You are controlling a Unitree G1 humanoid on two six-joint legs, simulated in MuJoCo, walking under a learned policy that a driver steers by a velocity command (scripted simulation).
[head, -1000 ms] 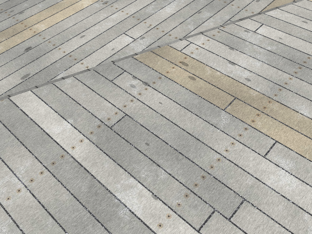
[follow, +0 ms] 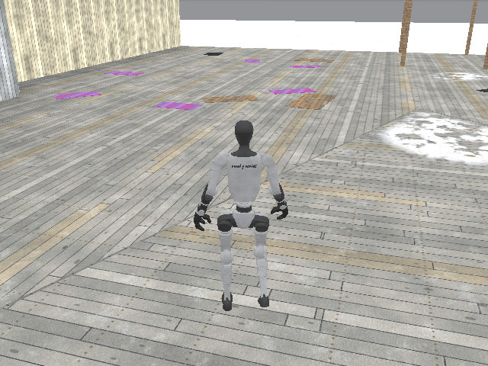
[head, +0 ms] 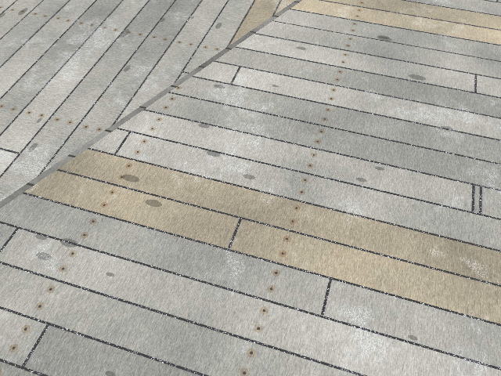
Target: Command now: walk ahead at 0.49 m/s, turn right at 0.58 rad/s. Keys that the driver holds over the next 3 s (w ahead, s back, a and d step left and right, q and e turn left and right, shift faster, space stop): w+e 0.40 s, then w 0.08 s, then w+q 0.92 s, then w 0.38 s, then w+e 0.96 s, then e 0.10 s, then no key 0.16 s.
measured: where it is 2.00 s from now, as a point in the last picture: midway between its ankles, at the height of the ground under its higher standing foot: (291, 182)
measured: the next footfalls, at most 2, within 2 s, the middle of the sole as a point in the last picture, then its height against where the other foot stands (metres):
right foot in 0.34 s outside the picture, level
left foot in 0.90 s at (282, 289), level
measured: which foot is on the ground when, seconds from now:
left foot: down 0.00-0.36, up 0.38-0.88, down 0.90-1.00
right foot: up 0.00-0.32, down 0.34-0.88, up 0.90-1.00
